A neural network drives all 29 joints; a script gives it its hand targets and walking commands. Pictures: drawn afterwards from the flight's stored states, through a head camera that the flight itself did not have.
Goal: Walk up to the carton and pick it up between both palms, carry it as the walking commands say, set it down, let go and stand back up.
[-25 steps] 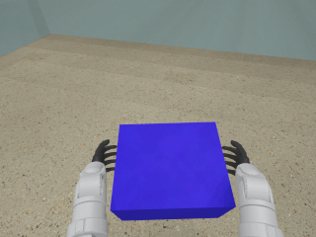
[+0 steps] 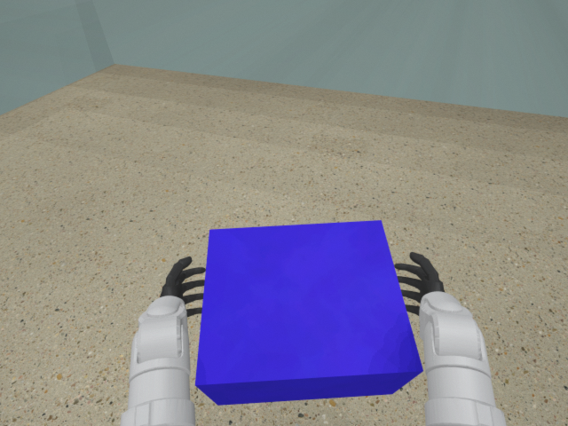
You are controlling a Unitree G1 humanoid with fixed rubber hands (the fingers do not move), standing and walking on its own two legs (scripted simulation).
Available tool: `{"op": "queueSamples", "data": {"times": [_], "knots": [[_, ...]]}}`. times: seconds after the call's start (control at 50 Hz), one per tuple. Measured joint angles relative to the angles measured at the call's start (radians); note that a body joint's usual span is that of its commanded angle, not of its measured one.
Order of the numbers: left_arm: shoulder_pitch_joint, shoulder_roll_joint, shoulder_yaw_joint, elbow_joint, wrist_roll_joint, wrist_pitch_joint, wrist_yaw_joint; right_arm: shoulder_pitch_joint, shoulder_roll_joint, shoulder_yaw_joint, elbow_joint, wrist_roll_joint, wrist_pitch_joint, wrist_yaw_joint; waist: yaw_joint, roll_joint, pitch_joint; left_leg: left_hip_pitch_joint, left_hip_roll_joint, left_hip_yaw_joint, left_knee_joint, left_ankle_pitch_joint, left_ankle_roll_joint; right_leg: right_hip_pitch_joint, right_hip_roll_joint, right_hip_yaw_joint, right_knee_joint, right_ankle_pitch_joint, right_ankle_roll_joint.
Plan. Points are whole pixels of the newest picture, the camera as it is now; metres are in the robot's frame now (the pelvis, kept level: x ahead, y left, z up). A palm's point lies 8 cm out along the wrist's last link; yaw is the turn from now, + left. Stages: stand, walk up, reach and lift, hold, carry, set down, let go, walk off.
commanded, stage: reach and lift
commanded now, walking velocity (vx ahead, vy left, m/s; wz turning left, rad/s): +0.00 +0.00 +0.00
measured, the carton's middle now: (300, 311) +0.32 +0.00 -0.03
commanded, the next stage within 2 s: hold in 0.72 s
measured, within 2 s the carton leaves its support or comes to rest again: neither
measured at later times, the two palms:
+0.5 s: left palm (167, 312) +0.28 +0.19 +0.05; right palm (424, 302) +0.27 -0.18 +0.05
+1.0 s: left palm (168, 312) +0.28 +0.19 +0.05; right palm (424, 302) +0.28 -0.18 +0.04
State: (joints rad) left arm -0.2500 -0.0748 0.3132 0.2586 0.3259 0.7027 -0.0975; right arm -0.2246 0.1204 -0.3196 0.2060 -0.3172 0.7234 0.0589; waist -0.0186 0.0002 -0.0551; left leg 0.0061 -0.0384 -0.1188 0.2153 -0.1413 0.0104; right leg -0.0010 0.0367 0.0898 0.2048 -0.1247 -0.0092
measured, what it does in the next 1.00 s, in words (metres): stands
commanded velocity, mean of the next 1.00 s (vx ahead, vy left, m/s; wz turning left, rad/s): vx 0.00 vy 0.00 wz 0.00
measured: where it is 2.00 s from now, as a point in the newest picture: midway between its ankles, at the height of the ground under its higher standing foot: outside the picture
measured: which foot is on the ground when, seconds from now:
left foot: down 0.00-1.00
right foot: down 0.00-1.00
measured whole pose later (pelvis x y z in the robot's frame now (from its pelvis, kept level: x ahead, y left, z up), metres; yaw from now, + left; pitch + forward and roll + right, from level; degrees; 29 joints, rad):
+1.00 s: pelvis +0.00 +0.00 +0.00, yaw +0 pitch -4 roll +0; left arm -0.22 -0.10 0.33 0.20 0.32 0.70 -0.07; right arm -0.21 0.11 -0.29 0.20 -0.30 0.69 0.07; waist -0.01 0.01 -0.04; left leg 0.00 -0.04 -0.11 0.21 -0.14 0.02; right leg -0.01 0.03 0.09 0.21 -0.13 -0.01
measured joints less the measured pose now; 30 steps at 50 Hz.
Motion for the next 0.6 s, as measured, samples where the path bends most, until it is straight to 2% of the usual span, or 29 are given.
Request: {"op": "queueSamples", "data": {"times": [0.28,0.6], "knots": [[0.048,-0.020,0.005,-0.067,0.000,0.006,0.014,0.028,0.008,0.021,-0.026,0.002,-0.012,0.002,0.013,0.001,0.007,0.009,-0.002,-0.001,-0.006,-0.001,0.001,0.014,-0.003,-0.004,-0.013,0.000,0.001],[0.031,-0.030,0.012,-0.056,0.001,0.000,0.021,0.010,-0.009,0.016,-0.007,0.008,-0.023,0.008,0.011,0.004,0.016,0.000,-0.005,0.009,0.001,0.000,0.005,-0.003,-0.005,0.002,0.006,-0.003,0.005]]}}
